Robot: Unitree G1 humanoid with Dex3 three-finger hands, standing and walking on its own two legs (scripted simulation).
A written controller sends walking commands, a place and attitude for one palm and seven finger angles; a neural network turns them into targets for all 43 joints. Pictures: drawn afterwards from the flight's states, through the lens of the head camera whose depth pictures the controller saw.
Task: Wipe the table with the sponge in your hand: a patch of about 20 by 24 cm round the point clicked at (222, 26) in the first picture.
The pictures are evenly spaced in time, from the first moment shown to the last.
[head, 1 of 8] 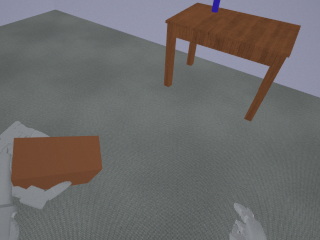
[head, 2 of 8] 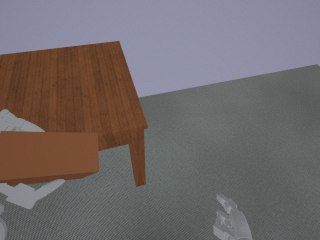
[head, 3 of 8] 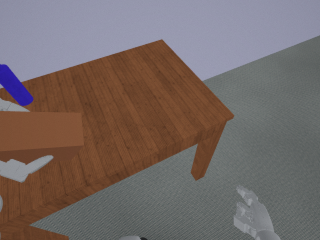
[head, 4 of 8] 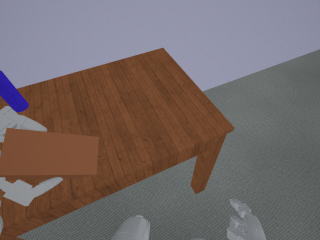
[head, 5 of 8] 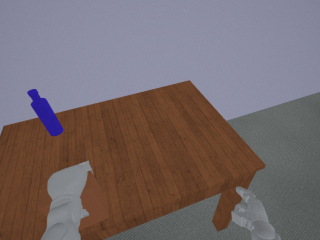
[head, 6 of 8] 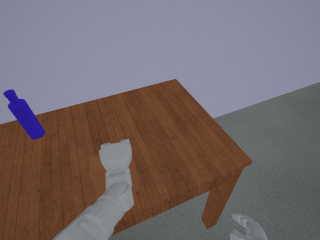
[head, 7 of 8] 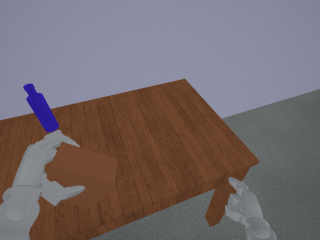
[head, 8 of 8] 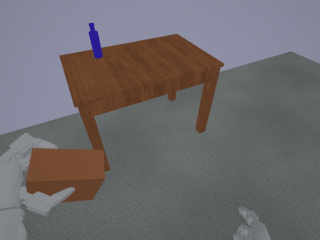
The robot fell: no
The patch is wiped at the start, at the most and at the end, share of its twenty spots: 0.00 1.00 1.00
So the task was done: yes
